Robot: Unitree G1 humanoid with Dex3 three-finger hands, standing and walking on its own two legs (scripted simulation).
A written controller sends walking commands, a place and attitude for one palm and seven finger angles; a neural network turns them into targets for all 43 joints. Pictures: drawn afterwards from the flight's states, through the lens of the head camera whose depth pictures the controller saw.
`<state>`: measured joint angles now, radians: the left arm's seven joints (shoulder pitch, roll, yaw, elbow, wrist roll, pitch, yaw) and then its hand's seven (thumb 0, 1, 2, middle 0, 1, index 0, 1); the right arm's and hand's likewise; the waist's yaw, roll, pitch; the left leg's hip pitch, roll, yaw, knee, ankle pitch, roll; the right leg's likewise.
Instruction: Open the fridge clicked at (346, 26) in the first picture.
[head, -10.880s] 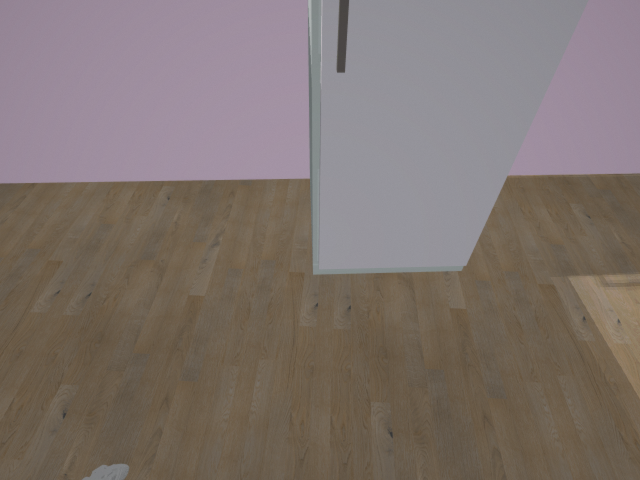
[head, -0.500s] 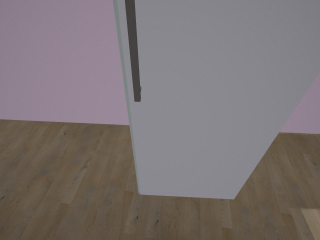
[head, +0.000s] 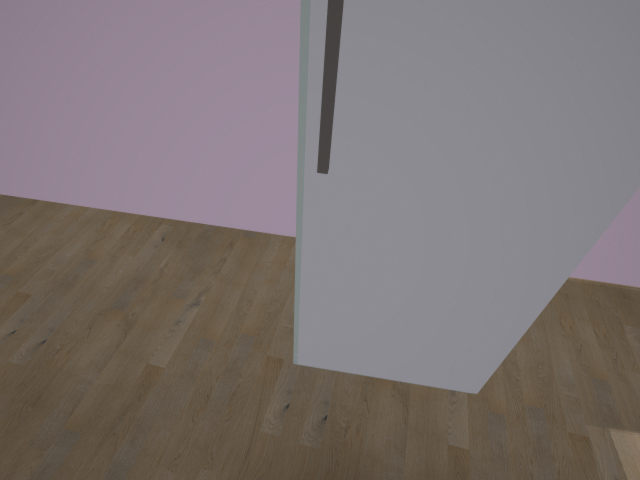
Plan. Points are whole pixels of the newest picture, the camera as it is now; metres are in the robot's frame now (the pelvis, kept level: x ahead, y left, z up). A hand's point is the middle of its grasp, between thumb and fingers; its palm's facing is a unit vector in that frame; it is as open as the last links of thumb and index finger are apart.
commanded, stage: come to a stop and stand still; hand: left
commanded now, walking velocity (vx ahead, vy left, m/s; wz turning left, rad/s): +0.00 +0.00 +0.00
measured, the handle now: (332, 66) +0.58 +0.05 +0.27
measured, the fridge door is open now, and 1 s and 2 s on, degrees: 0 0 0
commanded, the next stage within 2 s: look again from close up in 0.78 s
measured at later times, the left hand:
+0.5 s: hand out of the picture -0.02 +0.21 -0.14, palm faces +0.02 -0.98 -0.19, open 7.4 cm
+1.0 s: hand out of the picture -0.12 +0.19 -0.18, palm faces -0.01 -0.99 -0.12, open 7.4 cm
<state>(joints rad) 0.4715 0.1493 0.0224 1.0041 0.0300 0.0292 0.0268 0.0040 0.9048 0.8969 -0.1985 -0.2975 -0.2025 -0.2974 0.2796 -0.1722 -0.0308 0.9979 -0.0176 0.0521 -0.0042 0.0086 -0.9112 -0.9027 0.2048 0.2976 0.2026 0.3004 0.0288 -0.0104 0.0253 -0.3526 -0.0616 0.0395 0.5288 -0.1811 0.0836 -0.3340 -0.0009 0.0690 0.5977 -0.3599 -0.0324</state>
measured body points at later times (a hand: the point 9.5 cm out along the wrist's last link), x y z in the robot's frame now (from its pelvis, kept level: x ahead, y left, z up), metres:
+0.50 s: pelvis -0.11 +0.02 +0.01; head -0.15 +0.04 +0.46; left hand -0.02 +0.26 -0.13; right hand -0.19 -0.19 -0.14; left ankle -0.07 +0.09 -0.73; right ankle -0.10 -0.11 -0.67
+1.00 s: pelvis -0.10 +0.03 +0.00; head -0.09 +0.06 +0.45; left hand -0.12 +0.25 -0.17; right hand -0.10 -0.21 -0.13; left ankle -0.04 +0.13 -0.73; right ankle -0.13 -0.10 -0.71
